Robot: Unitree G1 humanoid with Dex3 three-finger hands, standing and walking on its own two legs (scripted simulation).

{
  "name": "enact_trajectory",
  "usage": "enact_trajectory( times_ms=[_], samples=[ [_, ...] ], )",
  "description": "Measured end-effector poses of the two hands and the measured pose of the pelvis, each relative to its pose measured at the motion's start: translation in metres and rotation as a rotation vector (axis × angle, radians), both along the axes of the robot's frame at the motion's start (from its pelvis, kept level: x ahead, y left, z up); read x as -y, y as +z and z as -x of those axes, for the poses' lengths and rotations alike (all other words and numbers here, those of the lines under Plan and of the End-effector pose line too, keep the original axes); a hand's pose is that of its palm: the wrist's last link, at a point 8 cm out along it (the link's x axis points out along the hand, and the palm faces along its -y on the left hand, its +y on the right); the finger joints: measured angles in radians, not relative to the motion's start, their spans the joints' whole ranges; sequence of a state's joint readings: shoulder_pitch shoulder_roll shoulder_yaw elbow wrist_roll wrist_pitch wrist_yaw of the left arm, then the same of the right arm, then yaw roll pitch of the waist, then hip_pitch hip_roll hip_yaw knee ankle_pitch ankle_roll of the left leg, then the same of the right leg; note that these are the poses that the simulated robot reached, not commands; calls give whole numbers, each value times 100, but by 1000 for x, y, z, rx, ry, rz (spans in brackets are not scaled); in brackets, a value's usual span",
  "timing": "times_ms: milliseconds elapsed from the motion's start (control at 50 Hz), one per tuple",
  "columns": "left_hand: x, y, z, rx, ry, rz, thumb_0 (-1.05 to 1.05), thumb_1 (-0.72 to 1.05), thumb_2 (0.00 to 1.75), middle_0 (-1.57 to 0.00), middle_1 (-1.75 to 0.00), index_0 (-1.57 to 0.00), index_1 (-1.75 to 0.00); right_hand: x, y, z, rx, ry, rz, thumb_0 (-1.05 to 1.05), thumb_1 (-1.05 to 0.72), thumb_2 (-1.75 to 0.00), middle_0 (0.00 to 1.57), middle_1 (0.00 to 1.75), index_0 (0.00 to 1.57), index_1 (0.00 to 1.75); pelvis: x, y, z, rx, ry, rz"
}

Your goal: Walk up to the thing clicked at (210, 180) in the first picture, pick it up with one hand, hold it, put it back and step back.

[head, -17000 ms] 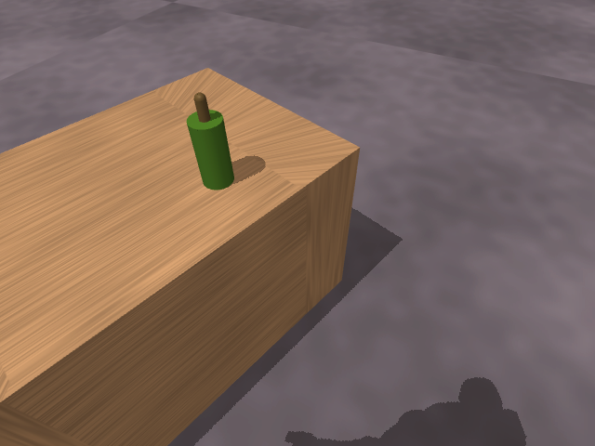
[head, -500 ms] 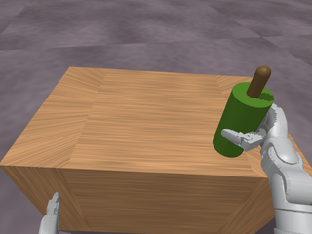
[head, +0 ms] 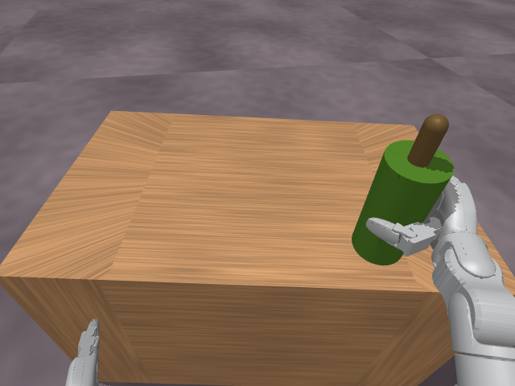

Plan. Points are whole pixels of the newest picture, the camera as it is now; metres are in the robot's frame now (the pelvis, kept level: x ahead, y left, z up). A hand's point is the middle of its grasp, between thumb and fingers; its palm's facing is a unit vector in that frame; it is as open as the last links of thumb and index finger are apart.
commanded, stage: hold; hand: right
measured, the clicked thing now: (402, 192) +0.32 -0.16 +0.20
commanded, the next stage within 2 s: crouch in 1.32 s
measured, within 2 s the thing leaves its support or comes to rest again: neither
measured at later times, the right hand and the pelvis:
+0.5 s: hand (393, 204) +0.33 -0.16 +0.17, palm faces +0.14 +0.99 -0.02, open 10.9 cm; pelvis +0.00 +0.00 +0.00, yaw +0 degrees
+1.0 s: hand (395, 210) +0.32 -0.16 +0.17, palm faces +0.15 +0.99 -0.03, open 10.9 cm; pelvis +0.00 +0.00 +0.00, yaw +0 degrees
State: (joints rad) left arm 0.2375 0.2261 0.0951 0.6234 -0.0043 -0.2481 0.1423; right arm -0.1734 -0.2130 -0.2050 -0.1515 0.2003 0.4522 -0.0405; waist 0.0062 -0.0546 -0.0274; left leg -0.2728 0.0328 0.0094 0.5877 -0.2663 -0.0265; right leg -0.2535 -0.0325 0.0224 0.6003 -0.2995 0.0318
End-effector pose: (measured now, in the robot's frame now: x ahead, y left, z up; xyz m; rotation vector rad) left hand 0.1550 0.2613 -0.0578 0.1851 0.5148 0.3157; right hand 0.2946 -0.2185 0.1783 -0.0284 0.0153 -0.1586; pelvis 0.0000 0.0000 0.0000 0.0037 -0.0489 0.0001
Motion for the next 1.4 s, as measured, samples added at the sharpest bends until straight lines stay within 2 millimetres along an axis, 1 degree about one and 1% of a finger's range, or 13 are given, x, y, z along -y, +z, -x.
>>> enact_trajectory(
  times_ms=[140, 300, 500, 660, 880, 1060, 1220, 1400],
  samples=[
    [3, 0, -5, 11, 3, 7, -1, -55, 6, -5, -6, -6, -6, -2, 0, -3, -8, 14, 0, -2, 56, -109, 66, 105, 71, 109, 1, 0, -2, 0, 0, 0],
    [-1, -1, 0, 0, 12, 4, -1, -55, 6, -5, -6, -6, -6, -2, 0, -7, -10, 6, -3, -2, 56, -109, 66, 105, 71, 109, 1, 0, -2, 1, 4, 1],
    [-3, -2, 1, -7, 10, 4, -1, -55, 6, -5, -6, -6, -6, -6, -2, -6, -5, 13, -7, -2, 56, -109, 66, 105, 71, 109, -1, 0, -2, -2, 4, 1],
    [-4, -3, 0, -18, 11, 6, -1, -55, 6, -5, -5, -5, -6, -5, -6, -1, -12, 0, -6, -2, 56, -109, 66, 105, 71, 109, -2, 0, -2, 0, 1, 2],
    [-3, 0, -1, -3, 15, 0, -1, -55, 6, -5, -5, -5, -6, -3, -10, 4, -13, -2, -3, -2, 56, -109, 66, 105, 71, 109, -2, 0, 0, 5, -1, 1],
    [0, 0, 2, 6, 7, 4, -1, -55, 6, -5, -5, -5, -6, -5, -3, 0, 5, 11, 3, -2, 56, -109, 66, 105, 71, 108, -1, 0, 2, 5, 2, 1],
    [-3, -4, 5, -10, 16, 9, -1, -55, 6, -5, -5, -5, -6, -8, 5, -6, 14, 13, 1, -2, 56, -109, 66, 105, 71, 108, -2, 0, 2, 5, 4, 2],
    [-6, -4, 5, -15, 18, 11, -1, -55, 6, -5, -5, -5, -6, -9, 3, -7, -1, 10, -4, -2, 56, -109, 66, 105, 71, 108, -3, 1, 2, 5, 6, 4]
  ],
)
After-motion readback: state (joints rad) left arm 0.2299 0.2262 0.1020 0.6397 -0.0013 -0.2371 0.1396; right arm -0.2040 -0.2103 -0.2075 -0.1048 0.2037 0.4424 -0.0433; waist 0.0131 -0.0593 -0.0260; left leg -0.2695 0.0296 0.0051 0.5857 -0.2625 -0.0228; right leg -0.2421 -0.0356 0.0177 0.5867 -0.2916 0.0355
